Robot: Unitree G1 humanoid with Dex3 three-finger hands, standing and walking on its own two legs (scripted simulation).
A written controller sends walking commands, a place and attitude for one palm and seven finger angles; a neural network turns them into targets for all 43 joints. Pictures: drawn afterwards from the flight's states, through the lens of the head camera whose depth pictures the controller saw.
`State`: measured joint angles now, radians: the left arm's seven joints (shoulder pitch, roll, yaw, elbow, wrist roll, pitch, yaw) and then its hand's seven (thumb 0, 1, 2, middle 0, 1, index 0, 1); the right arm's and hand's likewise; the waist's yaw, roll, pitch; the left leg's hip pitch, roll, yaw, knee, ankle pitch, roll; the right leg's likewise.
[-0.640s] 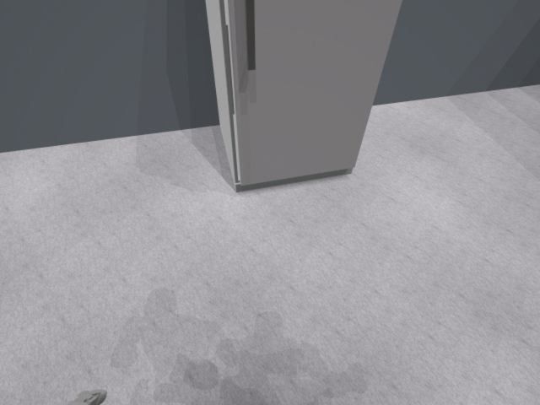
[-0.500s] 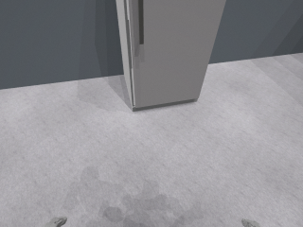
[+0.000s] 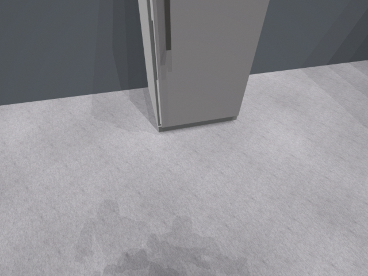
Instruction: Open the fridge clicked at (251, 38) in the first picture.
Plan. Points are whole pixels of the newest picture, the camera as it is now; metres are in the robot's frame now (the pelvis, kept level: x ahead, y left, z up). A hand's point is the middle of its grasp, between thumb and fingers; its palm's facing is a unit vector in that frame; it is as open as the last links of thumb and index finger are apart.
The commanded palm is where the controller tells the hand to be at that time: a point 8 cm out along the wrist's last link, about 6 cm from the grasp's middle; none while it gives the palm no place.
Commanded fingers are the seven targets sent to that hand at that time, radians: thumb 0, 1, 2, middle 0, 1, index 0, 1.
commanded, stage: stand and wait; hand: left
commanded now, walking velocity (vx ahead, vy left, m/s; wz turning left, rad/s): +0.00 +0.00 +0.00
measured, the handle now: out of the picture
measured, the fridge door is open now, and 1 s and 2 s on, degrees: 0 0 0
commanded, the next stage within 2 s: look at it before walking up in 0.18 s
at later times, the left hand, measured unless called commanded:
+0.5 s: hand out of the picture +0.07 +0.24 -0.15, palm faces -0.05 -0.94 -0.33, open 7.3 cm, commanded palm none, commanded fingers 0.00 0.90 0.90 -0.20 -0.30 -0.20 -0.30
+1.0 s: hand out of the picture +0.07 +0.24 -0.16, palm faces -0.05 -0.94 -0.33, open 7.3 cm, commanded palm none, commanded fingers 0.00 0.90 0.90 -0.20 -0.30 -0.20 -0.30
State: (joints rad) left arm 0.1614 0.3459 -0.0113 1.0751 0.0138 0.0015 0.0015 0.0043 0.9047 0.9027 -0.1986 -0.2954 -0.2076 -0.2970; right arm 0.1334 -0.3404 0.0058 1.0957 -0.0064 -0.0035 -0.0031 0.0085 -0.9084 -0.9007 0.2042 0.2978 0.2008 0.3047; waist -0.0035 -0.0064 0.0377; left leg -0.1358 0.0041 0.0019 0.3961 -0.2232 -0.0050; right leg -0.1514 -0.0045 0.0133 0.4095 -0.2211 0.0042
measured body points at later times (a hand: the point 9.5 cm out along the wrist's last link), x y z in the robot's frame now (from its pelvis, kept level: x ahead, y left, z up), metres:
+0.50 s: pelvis -0.01 +0.00 +0.00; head -0.01 +0.00 +0.45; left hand +0.07 +0.29 -0.13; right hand +0.06 -0.30 -0.13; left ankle +0.00 +0.12 -0.74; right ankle +0.00 -0.12 -0.74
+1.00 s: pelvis +0.00 +0.00 +0.00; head +0.00 +0.00 +0.45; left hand +0.07 +0.29 -0.13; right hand +0.07 -0.29 -0.13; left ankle +0.00 +0.12 -0.74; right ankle +0.00 -0.12 -0.74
